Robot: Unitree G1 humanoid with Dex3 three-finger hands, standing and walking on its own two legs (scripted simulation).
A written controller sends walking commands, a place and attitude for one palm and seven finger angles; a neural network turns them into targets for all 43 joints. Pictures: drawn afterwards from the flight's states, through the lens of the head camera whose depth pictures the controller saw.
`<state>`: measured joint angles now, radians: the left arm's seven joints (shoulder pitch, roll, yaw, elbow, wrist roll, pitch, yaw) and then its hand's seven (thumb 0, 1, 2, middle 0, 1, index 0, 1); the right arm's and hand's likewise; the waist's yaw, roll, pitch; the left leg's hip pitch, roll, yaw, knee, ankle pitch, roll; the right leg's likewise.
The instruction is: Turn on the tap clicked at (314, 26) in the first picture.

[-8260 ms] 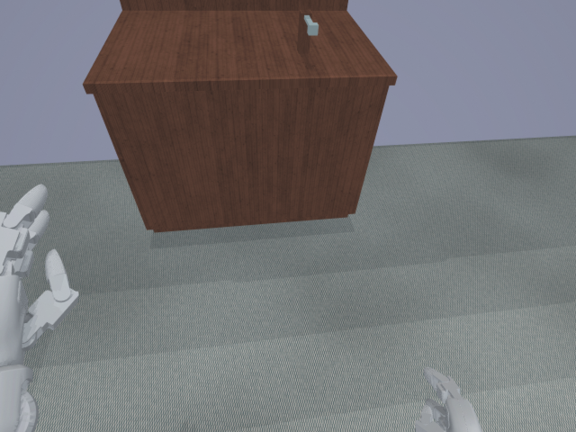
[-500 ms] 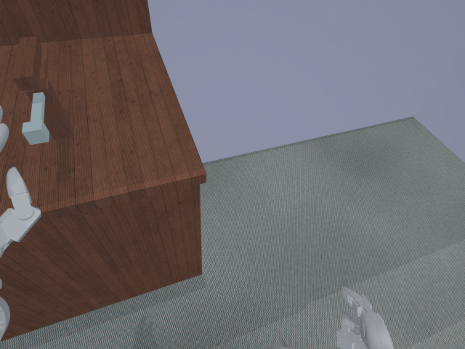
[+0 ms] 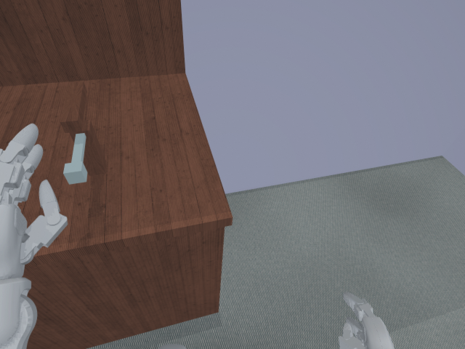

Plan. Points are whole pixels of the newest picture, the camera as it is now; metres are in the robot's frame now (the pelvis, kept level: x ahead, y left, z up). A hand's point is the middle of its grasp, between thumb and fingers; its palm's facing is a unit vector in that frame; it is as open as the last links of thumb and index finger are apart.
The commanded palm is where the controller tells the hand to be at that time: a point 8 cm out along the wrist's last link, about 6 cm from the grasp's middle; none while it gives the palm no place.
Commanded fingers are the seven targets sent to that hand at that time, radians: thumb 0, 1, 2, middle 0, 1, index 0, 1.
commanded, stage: come to a stop and stand still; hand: left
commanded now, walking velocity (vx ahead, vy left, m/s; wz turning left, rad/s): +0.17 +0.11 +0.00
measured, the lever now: (75, 172) +0.35 +0.32 +0.10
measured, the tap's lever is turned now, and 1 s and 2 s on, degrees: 0 0 0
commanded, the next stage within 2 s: look again from close up in 1.60 s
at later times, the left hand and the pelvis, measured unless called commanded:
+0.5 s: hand (61, 177) +0.27 +0.27 +0.19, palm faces +0.39 -0.82 -0.42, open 7.4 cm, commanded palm +0.20 +0.31 +0.18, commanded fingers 0.00 0.90 0.90 -0.20 -0.30 -0.20 -0.30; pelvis +0.04 +0.03 +0.00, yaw +0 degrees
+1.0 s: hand (2, 142) +0.28 +0.34 +0.23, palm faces +0.52 -0.75 -0.41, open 7.4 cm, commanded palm +0.19 +0.33 +0.18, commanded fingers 0.00 0.90 0.90 -0.20 -0.30 -0.20 -0.30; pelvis +0.03 +0.05 +0.00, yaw +0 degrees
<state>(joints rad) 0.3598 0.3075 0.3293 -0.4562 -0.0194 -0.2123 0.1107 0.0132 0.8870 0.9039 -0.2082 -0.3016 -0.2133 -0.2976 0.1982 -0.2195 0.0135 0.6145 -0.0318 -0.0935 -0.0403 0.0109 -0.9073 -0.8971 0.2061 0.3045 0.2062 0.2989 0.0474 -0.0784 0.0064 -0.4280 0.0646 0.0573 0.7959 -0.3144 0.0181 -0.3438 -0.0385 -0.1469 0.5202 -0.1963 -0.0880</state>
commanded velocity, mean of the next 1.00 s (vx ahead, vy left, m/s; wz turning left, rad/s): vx -0.04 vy -0.05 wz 0.00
